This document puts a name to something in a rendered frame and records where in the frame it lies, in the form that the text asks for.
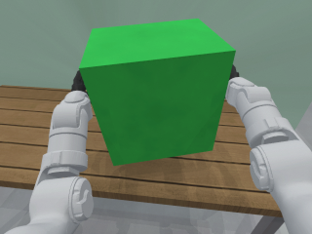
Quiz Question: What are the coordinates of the robot left forearm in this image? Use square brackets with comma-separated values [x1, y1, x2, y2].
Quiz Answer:
[29, 91, 93, 219]

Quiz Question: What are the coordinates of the table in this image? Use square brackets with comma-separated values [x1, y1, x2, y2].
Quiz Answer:
[0, 85, 285, 234]

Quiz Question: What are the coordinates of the robot right forearm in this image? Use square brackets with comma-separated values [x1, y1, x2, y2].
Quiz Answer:
[225, 77, 312, 155]

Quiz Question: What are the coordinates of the left robot hand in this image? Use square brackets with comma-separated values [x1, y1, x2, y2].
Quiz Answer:
[71, 70, 89, 96]

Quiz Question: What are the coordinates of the right robot upper arm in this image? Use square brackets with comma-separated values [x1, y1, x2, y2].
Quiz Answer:
[250, 139, 312, 234]

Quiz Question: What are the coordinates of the left robot upper arm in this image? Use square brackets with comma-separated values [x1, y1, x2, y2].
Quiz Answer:
[5, 176, 94, 234]

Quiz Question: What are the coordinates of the carton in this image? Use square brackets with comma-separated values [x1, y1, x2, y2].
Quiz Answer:
[79, 19, 236, 166]

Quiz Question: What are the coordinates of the right robot hand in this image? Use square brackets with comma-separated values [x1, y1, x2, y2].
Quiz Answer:
[229, 64, 240, 80]

